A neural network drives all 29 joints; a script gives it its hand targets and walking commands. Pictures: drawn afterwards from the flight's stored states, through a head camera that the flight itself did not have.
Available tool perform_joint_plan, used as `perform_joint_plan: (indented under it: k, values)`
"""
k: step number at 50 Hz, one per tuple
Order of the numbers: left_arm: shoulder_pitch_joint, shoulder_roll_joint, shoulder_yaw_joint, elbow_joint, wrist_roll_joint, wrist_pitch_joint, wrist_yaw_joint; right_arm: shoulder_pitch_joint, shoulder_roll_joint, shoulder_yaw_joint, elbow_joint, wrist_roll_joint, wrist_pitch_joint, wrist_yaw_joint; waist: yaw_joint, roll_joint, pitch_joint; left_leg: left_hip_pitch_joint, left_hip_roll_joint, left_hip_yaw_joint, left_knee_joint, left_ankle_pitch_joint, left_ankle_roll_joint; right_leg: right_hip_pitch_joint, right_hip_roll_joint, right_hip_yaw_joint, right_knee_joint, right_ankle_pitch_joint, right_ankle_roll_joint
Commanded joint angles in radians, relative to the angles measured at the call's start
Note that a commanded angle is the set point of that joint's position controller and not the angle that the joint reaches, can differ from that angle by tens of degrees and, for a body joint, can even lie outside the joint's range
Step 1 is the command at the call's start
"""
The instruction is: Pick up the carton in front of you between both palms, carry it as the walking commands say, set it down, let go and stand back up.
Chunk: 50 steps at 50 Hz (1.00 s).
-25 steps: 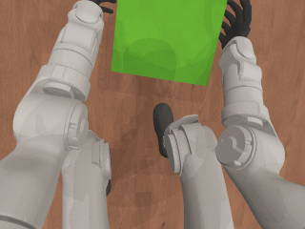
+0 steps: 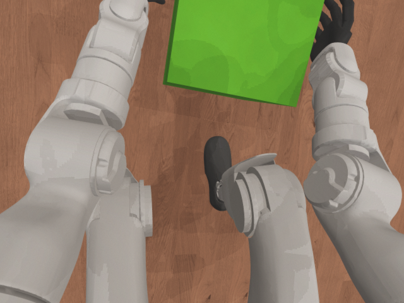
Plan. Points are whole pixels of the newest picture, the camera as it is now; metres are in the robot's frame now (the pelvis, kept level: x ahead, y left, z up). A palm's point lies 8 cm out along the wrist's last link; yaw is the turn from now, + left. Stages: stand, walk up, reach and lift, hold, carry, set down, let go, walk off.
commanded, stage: set down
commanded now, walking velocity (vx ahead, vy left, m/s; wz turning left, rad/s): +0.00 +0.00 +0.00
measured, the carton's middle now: (226, 40) +0.52 -0.11 -0.25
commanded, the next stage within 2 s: let go in 1.58 s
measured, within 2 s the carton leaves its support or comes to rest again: rests again in 0.22 s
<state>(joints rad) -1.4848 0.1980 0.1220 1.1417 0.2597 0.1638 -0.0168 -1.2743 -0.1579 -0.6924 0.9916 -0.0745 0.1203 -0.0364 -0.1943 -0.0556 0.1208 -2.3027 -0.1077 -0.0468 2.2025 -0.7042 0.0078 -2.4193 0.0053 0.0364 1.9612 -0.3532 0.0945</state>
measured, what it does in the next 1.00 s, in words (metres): rises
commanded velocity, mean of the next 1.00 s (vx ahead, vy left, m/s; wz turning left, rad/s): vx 0.00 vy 0.00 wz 0.00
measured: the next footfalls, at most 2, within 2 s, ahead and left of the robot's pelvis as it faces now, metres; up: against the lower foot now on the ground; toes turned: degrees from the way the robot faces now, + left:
none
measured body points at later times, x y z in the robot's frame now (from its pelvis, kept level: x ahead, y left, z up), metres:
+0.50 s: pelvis -0.01 +0.00 +0.00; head +0.37 +0.04 +0.25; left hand +0.56 +0.10 -0.21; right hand +0.44 -0.28 -0.18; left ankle +0.06 +0.11 -0.35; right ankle +0.17 -0.14 -0.35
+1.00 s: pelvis -0.01 -0.02 +0.08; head +0.33 -0.03 +0.37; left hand +0.59 +0.09 -0.05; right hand +0.44 -0.26 -0.06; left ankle +0.06 +0.10 -0.35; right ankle +0.17 -0.14 -0.35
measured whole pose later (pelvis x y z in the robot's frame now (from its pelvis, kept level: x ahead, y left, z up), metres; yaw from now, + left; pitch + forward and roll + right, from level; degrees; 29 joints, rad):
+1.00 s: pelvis -0.01 -0.02 +0.08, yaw +2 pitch +43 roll -1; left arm -1.40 0.47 -0.03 1.10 -0.07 0.16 -0.04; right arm -0.98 -0.05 -0.33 0.64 0.12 0.12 -0.22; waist -0.21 0.03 0.11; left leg -2.04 -0.05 -0.03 1.94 -0.65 -0.01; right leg -2.18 0.03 0.03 1.74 -0.32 0.05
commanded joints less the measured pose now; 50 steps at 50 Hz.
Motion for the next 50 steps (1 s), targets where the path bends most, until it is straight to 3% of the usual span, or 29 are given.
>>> perform_joint_plan:
  k: [1, 5, 11, 15, 18, 19, 24, 28, 34, 39, 44, 50]
  values:
    - [-0.157, -0.449, -0.111, 0.013, 0.002, -0.003, -0.105, -0.187, 0.657, 0.212, 0.096, 0.02, 0.042, 0.167, 0.102, 0.285, -0.699, 0.303, 0.032, -0.007, -0.308, 0.354, 0.047, 0.49, 0.074, -0.089, 0.023, 0.153, -0.013]
    - [-0.123, -0.436, -0.109, 0.014, 0.013, -0.004, -0.104, -0.163, 0.629, 0.199, 0.112, 0.019, 0.039, 0.169, 0.103, 0.281, -0.673, 0.308, 0.037, -0.016, -0.301, 0.378, 0.048, 0.462, 0.073, -0.087, 0.032, 0.152, -0.01]
    - [-0.154, -0.341, -0.15, -0.03, -0.013, -0.028, -0.077, -0.076, 0.559, 0.153, 0.139, 0.029, 0.005, 0.14, 0.068, 0.291, -0.698, 0.34, 0.054, -0.04, -0.298, 0.456, 0.038, 0.479, 0.059, -0.101, 0.049, 0.198, 0.005]
    - [-0.161, -0.02, -0.168, -0.047, -0.07, -0.065, 0.002, 0.05, 0.292, 0.11, 0.166, 0.072, -0.059, 0.056, 0.056, 0.298, -0.742, 0.403, 0.082, -0.057, -0.304, 0.505, 0.017, 0.518, 0.037, -0.116, 0.054, 0.222, 0.019]
    - [-0.182, 0.249, -0.21, -0.078, -0.175, -0.098, 0.079, 0.075, 0.002, 0.154, 0.149, 0.172, -0.141, -0.043, 0.038, 0.312, -0.786, 0.44, 0.104, -0.072, -0.304, 0.534, 0.0, 0.534, 0.013, -0.126, 0.049, 0.288, 0.012]
    - [-0.205, 0.256, -0.24, -0.087, -0.211, -0.104, 0.084, 0.076, -0.018, 0.181, 0.178, 0.207, -0.154, -0.055, 0.03, 0.329, -0.796, 0.456, 0.111, -0.076, -0.301, 0.536, -0.001, 0.527, 0.004, -0.123, 0.046, 0.304, 0.004]
    - [-0.317, 0.161, -0.361, -0.169, -0.358, -0.114, 0.048, -0.044, -0.028, 0.3, 0.077, 0.336, -0.203, -0.055, -0.027, 0.379, -0.836, 0.517, 0.141, -0.095, -0.291, 0.528, -0.002, 0.503, -0.027, -0.123, 0.016, 0.36, -0.027]
    - [-0.338, 0.208, -0.368, -0.177, -0.389, -0.1, 0.036, -0.06, -0.059, 0.351, 0.025, 0.385, -0.19, -0.064, -0.044, 0.367, -0.896, 0.517, 0.139, -0.061, -0.291, 0.392, -0.007, 0.622, -0.028, -0.123, -0.013, 0.316, -0.032]
    - [-0.35, 0.323, -0.287, -0.187, -0.351, -0.063, 0.044, -0.039, -0.082, 0.371, -0.14, 0.362, -0.134, -0.134, -0.04, 0.318, -1.073, 0.525, 0.098, 0.035, -0.335, 0.177, -0.003, 0.902, 0.005, -0.132, -0.095, 0.222, -0.025]
    - [-0.28, 0.379, -0.198, -0.168, -0.323, -0.014, 0.028, 0.035, -0.072, 0.345, -0.305, 0.269, -0.069, -0.199, -0.055, 0.235, -1.137, 0.498, 0.067, 0.069, -0.401, 0.092, 0.012, 1.078, 0.033, -0.139, -0.183, 0.138, -0.013]
    - [-0.216, 0.375, -0.147, -0.135, -0.337, -0.015, -0.004, 0.077, -0.012, 0.345, -0.432, 0.191, -0.035, -0.201, -0.062, 0.154, -1.076, 0.434, 0.042, 0.074, -0.457, 0.107, 0.026, 1.133, 0.045, -0.13, -0.25, 0.168, -0.005]
    - [-0.165, 0.366, -0.119, -0.138, -0.318, -0.021, -0.033, 0.151, 0.049, 0.369, -0.484, 0.191, -0.008, -0.181, -0.048, 0.164, -1.08, 0.48, 0.027, 0.082, -0.544, 0.145, 0.029, 1.144, 0.049, -0.128, -0.329, 0.214, -0.003]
